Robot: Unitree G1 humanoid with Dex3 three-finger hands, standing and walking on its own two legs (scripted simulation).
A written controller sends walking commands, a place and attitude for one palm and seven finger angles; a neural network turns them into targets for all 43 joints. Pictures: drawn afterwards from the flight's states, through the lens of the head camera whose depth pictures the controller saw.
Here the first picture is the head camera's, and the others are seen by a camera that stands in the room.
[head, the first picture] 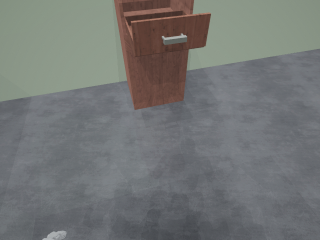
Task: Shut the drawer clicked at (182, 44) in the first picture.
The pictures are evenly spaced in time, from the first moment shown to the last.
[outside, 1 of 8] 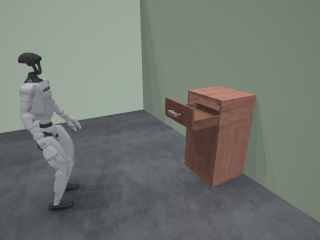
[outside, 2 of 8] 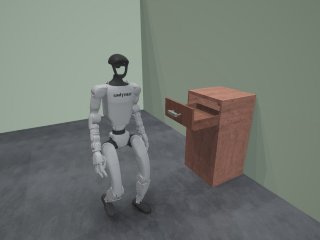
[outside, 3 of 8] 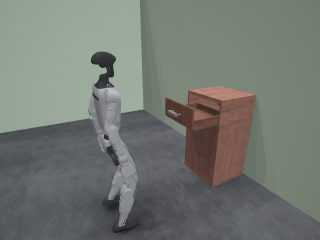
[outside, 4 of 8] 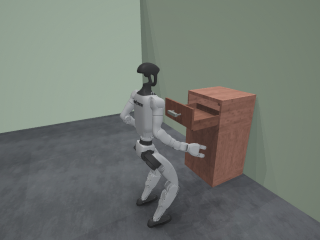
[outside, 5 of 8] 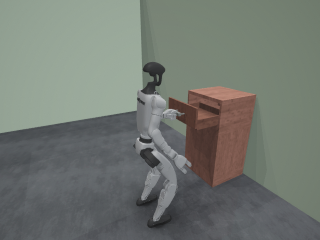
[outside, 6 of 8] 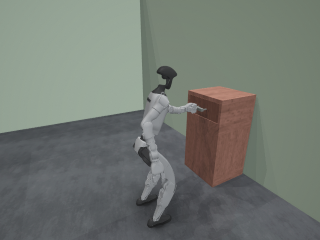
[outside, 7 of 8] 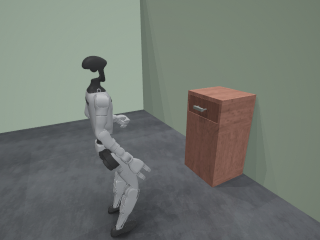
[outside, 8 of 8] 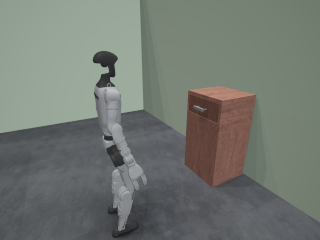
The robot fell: no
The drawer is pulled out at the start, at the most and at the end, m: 0.29 0.29 0.00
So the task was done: yes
